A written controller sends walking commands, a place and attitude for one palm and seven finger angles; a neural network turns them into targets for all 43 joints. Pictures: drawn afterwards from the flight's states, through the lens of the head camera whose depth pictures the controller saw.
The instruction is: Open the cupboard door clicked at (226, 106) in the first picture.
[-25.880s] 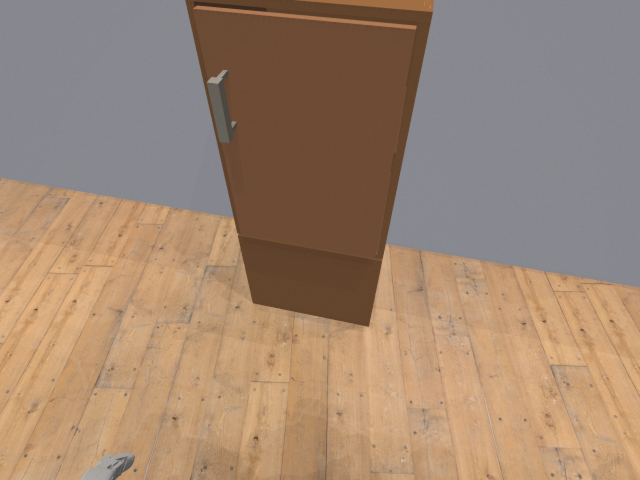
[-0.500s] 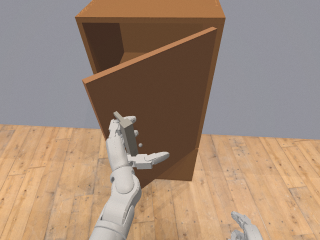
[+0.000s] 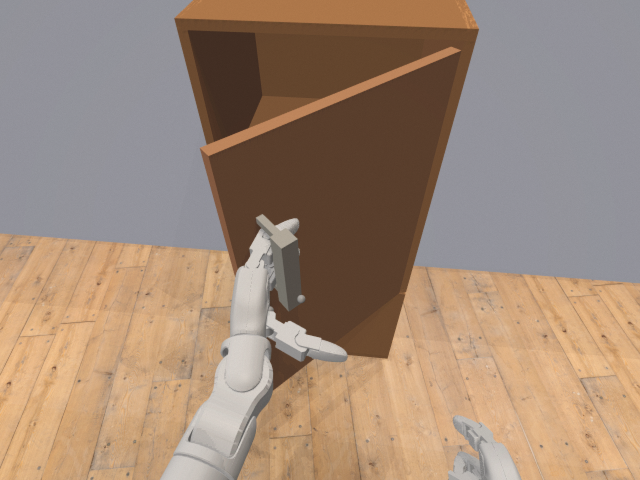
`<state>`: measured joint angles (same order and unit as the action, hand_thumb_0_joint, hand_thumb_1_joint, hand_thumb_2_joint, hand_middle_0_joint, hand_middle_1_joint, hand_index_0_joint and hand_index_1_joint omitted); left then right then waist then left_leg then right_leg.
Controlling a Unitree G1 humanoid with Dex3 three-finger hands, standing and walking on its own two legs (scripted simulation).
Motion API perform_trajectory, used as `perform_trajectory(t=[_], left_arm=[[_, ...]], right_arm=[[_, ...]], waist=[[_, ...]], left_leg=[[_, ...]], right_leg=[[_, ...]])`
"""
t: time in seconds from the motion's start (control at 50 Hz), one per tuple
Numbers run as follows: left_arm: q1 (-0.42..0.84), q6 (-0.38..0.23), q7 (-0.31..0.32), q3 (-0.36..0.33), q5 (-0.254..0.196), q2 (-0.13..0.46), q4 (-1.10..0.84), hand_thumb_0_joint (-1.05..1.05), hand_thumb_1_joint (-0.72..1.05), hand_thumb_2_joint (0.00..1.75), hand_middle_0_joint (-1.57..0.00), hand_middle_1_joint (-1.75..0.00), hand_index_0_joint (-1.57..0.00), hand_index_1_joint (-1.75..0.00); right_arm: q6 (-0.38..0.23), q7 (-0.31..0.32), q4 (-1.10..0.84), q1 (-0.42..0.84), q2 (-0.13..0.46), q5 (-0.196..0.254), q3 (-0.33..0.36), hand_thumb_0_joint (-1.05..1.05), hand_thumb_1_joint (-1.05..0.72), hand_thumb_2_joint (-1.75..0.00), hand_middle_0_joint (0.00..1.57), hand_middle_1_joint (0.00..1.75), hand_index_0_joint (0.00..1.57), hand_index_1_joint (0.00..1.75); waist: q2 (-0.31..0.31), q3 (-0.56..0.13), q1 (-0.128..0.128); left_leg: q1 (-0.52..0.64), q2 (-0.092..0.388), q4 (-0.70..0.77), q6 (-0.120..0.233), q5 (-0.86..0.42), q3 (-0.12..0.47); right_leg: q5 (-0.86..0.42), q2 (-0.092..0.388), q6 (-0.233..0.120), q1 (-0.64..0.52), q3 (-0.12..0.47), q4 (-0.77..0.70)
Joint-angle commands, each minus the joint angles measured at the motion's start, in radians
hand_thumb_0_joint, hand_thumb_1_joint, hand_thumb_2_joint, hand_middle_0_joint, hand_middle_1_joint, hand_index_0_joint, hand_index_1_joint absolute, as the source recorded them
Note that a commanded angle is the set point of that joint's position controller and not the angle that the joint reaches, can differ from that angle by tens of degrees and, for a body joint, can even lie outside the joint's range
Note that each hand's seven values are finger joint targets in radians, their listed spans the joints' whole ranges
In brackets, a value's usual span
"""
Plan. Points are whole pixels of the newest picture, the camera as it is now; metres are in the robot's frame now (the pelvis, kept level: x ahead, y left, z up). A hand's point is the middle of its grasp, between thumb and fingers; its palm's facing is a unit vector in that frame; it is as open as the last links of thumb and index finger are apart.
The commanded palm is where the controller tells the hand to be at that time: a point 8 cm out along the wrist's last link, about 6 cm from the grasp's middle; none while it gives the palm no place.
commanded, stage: slide the hand sideways off the handle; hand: left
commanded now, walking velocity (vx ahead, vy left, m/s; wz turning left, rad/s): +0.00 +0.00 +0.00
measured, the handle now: (277, 263) +0.36 +0.09 +0.09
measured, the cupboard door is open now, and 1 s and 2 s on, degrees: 45 47 47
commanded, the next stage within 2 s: draw the hand back to the body in 1.08 s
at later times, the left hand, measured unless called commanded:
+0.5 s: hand (282, 334) +0.26 +0.07 +0.09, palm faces -0.08 -1.00 -0.03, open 16.2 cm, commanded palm +0.24 +0.13 +0.09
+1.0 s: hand (215, 365) +0.22 +0.13 +0.08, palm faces +0.03 -1.00 -0.04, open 16.2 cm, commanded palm +0.20 +0.18 +0.09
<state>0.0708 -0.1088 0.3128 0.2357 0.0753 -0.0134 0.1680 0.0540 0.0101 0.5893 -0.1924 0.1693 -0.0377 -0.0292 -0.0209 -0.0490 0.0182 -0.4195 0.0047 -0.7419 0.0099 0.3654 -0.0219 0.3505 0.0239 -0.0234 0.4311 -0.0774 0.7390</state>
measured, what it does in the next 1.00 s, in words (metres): stands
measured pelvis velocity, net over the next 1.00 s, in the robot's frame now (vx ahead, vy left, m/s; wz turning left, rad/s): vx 0.02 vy -0.02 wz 0.00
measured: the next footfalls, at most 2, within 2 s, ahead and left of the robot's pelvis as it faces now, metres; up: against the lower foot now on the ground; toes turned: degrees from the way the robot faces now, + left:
none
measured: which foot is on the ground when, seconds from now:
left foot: down 0.00-1.00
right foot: down 0.00-1.00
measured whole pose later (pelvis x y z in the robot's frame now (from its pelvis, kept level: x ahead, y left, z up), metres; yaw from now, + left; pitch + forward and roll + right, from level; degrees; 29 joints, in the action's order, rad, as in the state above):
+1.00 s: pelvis +0.02 -0.02 +0.00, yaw +0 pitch +4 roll +0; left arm -0.45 -0.21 -0.13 -0.05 -0.20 0.17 -0.21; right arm -0.13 0.04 0.51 -0.25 0.23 0.01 -0.03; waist -0.05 -0.06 0.03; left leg -0.43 0.03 -0.78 -0.02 0.41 -0.01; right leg 0.39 -0.01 -0.04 0.44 -0.09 0.77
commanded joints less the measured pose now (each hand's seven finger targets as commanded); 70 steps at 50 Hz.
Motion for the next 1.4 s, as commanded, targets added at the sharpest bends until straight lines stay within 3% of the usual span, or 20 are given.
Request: perform_trajectory(t=[0.0,0.04,0.08,0.1,0.2,0.24,0.26,0.32,0.44,0.5,0.6,0.64,0.7,0.76,0.82,0.92,1.04,1.12,1.24,1.38], left_arm=[[0.357,-0.122,-0.314,0.082,-0.096,-0.012,-0.243,0.00,-0.50,0.30,-0.15,-0.30,-0.15,-0.30],[0.324,-0.096,-0.327,0.022,-0.193,-0.030,-0.233,0.00,-0.50,0.30,-0.15,-0.30,-0.15,-0.30],[0.270,-0.070,-0.296,-0.040,-0.238,-0.022,-0.220,0.00,-0.50,0.30,-0.15,-0.30,-0.15,-0.30],[0.229,-0.067,-0.274,-0.061,-0.240,-0.013,-0.230,0.00,-0.50,0.30,-0.15,-0.30,-0.15,-0.30],[0.135,-0.088,-0.189,-0.062,-0.128,0.034,-0.311,0.00,-0.50,0.30,-0.15,-0.30,-0.15,-0.30],[0.077,-0.100,-0.184,-0.068,-0.106,0.047,-0.345,0.00,-0.50,0.30,-0.15,-0.30,-0.15,-0.30],[0.059,-0.101,-0.187,-0.075,-0.106,0.058,-0.349,0.00,-0.50,0.30,-0.15,-0.30,-0.15,-0.30],[-0.003,-0.096,-0.206,-0.136,-0.126,0.114,-0.378,0.00,-0.50,0.30,-0.15,-0.30,-0.15,-0.30],[-0.042,-0.093,-0.265,-0.172,-0.172,0.148,-0.451,0.00,-0.50,0.30,-0.15,-0.30,-0.15,-0.30],[-0.087,-0.098,-0.292,-0.204,-0.204,0.165,-0.446,0.00,-0.50,0.30,-0.15,-0.30,-0.15,-0.30],[-0.198,-0.109,-0.327,-0.268,-0.220,0.212,-0.451,0.00,-0.50,0.30,-0.15,-0.30,-0.15,-0.30],[-0.196,-0.113,-0.339,-0.272,-0.223,0.218,-0.475,0.00,-0.50,0.30,-0.15,-0.30,-0.15,-0.30],[-0.306,-0.120,-0.360,-0.307,-0.234,0.236,-0.504,0.00,-0.50,0.30,-0.15,-0.30,-0.15,-0.30],[-0.396,-0.127,-0.388,-0.314,-0.252,0.234,-0.547,0.00,-0.50,0.30,-0.15,-0.30,-0.15,-0.30],[-0.409,-0.136,-0.410,-0.356,-0.268,0.275,-0.556,0.00,-0.50,0.30,-0.15,-0.30,-0.15,-0.30],[-0.420,-0.177,-0.455,-0.310,-0.285,0.249,-0.635,0.00,-0.50,0.30,-0.15,-0.30,-0.15,-0.30],[-0.419,-0.194,-0.525,-0.276,-0.308,0.254,-0.638,0.00,-0.50,0.30,-0.15,-0.30,-0.15,-0.30],[-0.401,-0.168,-0.500,-0.282,-0.293,0.257,-0.636,0.00,-0.50,0.30,-0.15,-0.30,-0.15,-0.30],[-0.483,-0.124,-0.437,-0.360,-0.281,0.307,-0.716,0.00,-0.50,0.30,-0.15,-0.30,-0.15,-0.30],[-0.499,-0.074,-0.471,-0.340,-0.306,0.290,-0.749,0.00,-0.50,0.30,-0.15,-0.30,-0.15,-0.30]], right_arm=[[-0.077,0.039,-0.177,0.072,0.118,0.038,0.016,0.00,-0.90,-0.90,0.20,0.30,0.20,0.30],[-0.104,0.047,-0.190,0.101,0.119,0.053,0.008,0.00,-0.90,-0.90,0.20,0.30,0.20,0.30],[-0.124,0.045,-0.190,0.113,0.122,0.057,0.005,0.00,-0.90,-0.90,0.20,0.30,0.20,0.30],[-0.132,0.038,-0.196,0.115,0.123,0.058,0.006,0.00,-0.90,-0.90,0.20,0.30,0.20,0.30],[-0.147,0.003,-0.205,0.076,0.126,0.039,0.020,0.00,-0.90,-0.90,0.20,0.30,0.20,0.30],[-0.145,-0.008,-0.218,0.076,0.123,0.036,0.021,0.00,-0.90,-0.90,0.20,0.30,0.20,0.30],[-0.144,-0.009,-0.221,0.074,0.123,0.035,0.019,0.00,-0.90,-0.90,0.20,0.30,0.20,0.30],[-0.136,-0.002,-0.229,0.087,0.123,0.035,0.017,0.00,-0.90,-0.90,0.20,0.30,0.20,0.30],[-0.148,0.019,-0.231,0.098,0.121,0.042,0.011,0.00,-0.90,-0.90,0.20,0.30,0.20,0.30],[-0.165,0.027,-0.223,0.094,0.123,0.047,0.014,0.00,-0.90,-0.90,0.20,0.30,0.20,0.30],[-0.182,0.031,-0.217,0.075,0.130,0.046,0.020,0.00,-0.90,-0.90,0.20,0.30,0.20,0.30],[-0.189,0.032,-0.221,0.072,0.130,0.045,0.022,0.00,-0.90,-0.90,0.20,0.30,0.20,0.30],[-0.196,0.031,-0.227,0.062,0.133,0.045,0.026,0.00,-0.90,-0.90,0.20,0.30,0.20,0.30],[-0.203,0.029,-0.243,0.053,0.133,0.049,0.026,0.00,-0.90,-0.90,0.20,0.30,0.20,0.30],[-0.207,0.034,-0.242,0.049,0.143,0.051,0.027,0.00,-0.90,-0.90,0.20,0.30,0.20,0.30],[-0.242,0.038,-0.250,0.033,0.149,0.054,0.032,0.00,-0.90,-0.90,0.20,0.30,0.20,0.30],[-0.287,0.050,-0.243,0.011,0.168,0.057,0.034,0.00,-0.90,-0.90,0.20,0.30,0.20,0.30],[-0.302,0.054,-0.250,0.018,0.168,0.061,0.037,0.00,-0.90,-0.90,0.20,0.30,0.20,0.30],[-0.299,0.051,-0.274,0.014,0.153,0.062,0.031,0.00,-0.90,-0.90,0.20,0.30,0.20,0.30],[-0.306,0.052,-0.269,0.017,0.161,0.074,0.019,0.00,-0.90,-0.90,0.20,0.30,0.20,0.30]], waist=[[0.001,-0.206,-0.055],[0.030,-0.171,-0.038],[0.088,-0.152,-0.017],[0.104,-0.158,0.002],[0.084,-0.172,0.011],[0.050,-0.174,0.018],[0.070,-0.169,0.015],[0.095,-0.151,0.023],[0.033,-0.115,0.007],[0.076,-0.105,0.003],[0.101,-0.133,0.015],[0.087,-0.133,0.008],[0.066,-0.167,0.026],[0.047,-0.163,0.028],[0.068,-0.130,0.018],[0.017,-0.136,-0.005],[0.031,-0.129,-0.027],[0.024,-0.133,-0.014],[0.020,-0.214,0.034],[-0.012,-0.113,0.008]], left_leg=[[0.117,-0.011,0.113,0.015,-0.160,0.041],[0.098,-0.009,0.138,0.005,-0.078,0.050],[0.081,-0.007,0.163,-0.001,-0.039,0.056],[0.077,-0.006,0.175,-0.004,-0.044,0.059],[0.081,0.003,0.166,-0.001,-0.104,0.040],[0.079,0.003,0.160,0.000,-0.117,0.027],[0.070,0.001,0.157,0.002,-0.106,0.023],[0.044,-0.004,0.156,0.010,-0.085,0.005],[0.037,-0.017,0.142,0.011,-0.054,-0.002],[0.030,-0.019,0.128,0.011,-0.060,0.001],[0.015,-0.022,0.115,0.010,-0.111,0.002],[0.015,-0.023,0.105,0.012,-0.125,0.002],[0.021,-0.023,0.098,0.011,-0.171,0.001],[0.016,-0.023,0.088,0.008,-0.198,0.001],[-0.017,-0.023,0.073,0.007,-0.172,0.006],[-0.009,-0.022,0.044,0.010,-0.176,0.015],[-0.048,-0.024,0.005,0.011,-0.133,0.034],[-0.046,-0.022,0.009,0.008,-0.105,0.043],[-0.020,-0.017,0.036,0.005,-0.177,0.042],[-0.005,-0.008,0.057,0.004,-0.155,0.045]], right_leg=[[-0.212,-0.018,-0.021,-0.064,0.033,-0.112],[-0.111,-0.027,-0.013,-0.055,0.018,-0.138],[-0.056,-0.030,-0.009,-0.063,0.007,-0.153],[-0.050,-0.030,-0.010,-0.079,0.005,-0.152],[-0.097,-0.022,-0.009,-0.073,0.019,-0.129],[-0.115,-0.020,-0.013,-0.080,0.026,-0.124],[-0.112,-0.020,-0.011,-0.088,0.030,-0.131],[-0.105,-0.017,-0.006,-0.127,0.056,-0.164],[-0.061,-0.013,0.001,-0.115,0.082,-0.196],[-0.050,-0.011,0.007,-0.120,0.097,-0.215],[-0.142,-0.008,0.013,-0.156,0.103,-0.190],[-0.181,-0.005,0.018,-0.147,0.108,-0.179],[-0.268,-0.007,0.016,-0.178,0.100,-0.153],[-0.343,-0.010,0.018,-0.177,0.089,-0.127],[-0.306,-0.007,0.024,-0.156,0.105,-0.133],[-0.283,-0.015,0.019,-0.100,0.086,-0.107],[-0.192,-0.014,0.019,-0.039,0.088,-0.093],[-0.121,-0.018,0.012,-0.006,0.063,-0.075],[-0.210,-0.022,0.003,-0.086,0.038,-0.043],[-0.190,-0.033,0.007,-0.045,0.018,-0.073]])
